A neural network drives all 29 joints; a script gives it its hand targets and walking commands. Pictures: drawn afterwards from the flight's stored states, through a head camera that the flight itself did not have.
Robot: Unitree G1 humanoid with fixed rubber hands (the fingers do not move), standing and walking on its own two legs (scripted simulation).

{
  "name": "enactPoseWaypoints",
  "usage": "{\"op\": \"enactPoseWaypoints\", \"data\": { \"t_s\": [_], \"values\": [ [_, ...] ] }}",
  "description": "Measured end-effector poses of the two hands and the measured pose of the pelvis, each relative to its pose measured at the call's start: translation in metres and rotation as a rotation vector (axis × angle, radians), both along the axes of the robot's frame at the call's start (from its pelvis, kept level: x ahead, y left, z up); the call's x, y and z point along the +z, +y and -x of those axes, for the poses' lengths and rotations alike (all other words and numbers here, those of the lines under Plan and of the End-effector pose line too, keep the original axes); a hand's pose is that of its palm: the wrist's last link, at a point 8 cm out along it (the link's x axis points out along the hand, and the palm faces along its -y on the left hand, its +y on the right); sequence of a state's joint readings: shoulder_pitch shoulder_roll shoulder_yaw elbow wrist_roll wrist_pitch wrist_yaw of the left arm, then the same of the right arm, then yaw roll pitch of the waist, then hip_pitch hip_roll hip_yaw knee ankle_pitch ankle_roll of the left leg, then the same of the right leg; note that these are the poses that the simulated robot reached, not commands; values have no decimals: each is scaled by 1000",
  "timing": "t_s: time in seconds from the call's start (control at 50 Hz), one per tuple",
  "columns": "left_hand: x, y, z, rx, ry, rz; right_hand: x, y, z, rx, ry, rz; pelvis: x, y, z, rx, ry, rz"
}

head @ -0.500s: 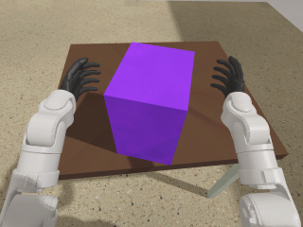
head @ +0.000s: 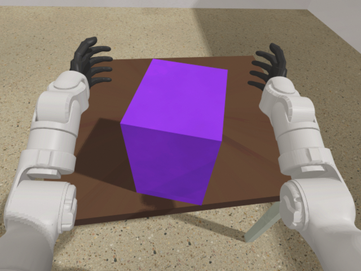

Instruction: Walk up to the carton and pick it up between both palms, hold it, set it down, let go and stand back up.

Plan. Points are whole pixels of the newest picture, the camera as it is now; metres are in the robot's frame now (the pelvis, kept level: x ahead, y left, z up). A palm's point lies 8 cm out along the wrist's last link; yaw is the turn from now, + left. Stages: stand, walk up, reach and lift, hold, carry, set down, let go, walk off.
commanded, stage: reach and lift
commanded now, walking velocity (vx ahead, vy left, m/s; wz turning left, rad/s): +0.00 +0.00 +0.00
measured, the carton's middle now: (178, 136) +0.42 +0.02 +0.05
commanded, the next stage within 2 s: none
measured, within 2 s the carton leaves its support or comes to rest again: neither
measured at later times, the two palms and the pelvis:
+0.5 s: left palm (110, 81) +0.47 +0.18 +0.18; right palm (267, 108) +0.44 -0.18 +0.14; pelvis +0.02 +0.00 +0.00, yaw +0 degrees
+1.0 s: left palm (120, 117) +0.46 +0.17 +0.07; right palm (250, 132) +0.42 -0.16 +0.07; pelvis -0.01 +0.01 -0.01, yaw -1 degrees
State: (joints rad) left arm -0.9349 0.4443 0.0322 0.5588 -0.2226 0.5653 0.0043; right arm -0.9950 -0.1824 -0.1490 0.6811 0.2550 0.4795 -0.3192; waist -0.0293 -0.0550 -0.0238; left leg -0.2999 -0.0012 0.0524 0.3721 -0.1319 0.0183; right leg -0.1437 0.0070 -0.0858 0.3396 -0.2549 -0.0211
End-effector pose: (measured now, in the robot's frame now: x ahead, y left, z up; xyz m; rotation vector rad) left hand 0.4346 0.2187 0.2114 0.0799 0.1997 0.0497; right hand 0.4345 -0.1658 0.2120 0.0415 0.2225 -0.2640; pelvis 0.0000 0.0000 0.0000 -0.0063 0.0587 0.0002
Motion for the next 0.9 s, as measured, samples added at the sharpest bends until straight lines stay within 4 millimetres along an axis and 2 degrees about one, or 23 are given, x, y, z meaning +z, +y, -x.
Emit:
{"op": "enactPoseWaypoints", "data": {
  "t_s": [0.1,0.18,0.28,0.46,0.6,0.72,0.78,0.9],
  "values": [
    [3,-5,-12,-8,-11,4,2,-5,-8,-12,-17,-3,0,-1,-7,-1,18,0],
    [-4,-12,-18,-17,1,13,-7,-9,-14,-22,-1,-4,0,-2,-11,-1,26,0],
    [-18,-23,-25,-33,41,35,-25,-14,-16,-31,26,-2,0,-3,-14,-2,35,0],
    [-26,-44,-32,-75,26,56,-66,-18,-7,-40,75,-11,1,-3,-16,-3,45,2],
    [-60,-36,-31,-50,99,67,-82,1,-3,-6,70,-36,0,-3,-14,-4,57,3],
    [-69,-38,-32,-61,49,68,-87,18,-5,8,31,-44,-1,0,-7,-4,90,8],
    [-80,-40,-31,-66,56,62,-99,20,-2,-2,58,-28,-2,2,-4,-5,105,10],
    [-118,-43,-25,-72,111,66,-128,10,7,-52,105,-17,-5,5,3,-8,146,17]
  ]
}}
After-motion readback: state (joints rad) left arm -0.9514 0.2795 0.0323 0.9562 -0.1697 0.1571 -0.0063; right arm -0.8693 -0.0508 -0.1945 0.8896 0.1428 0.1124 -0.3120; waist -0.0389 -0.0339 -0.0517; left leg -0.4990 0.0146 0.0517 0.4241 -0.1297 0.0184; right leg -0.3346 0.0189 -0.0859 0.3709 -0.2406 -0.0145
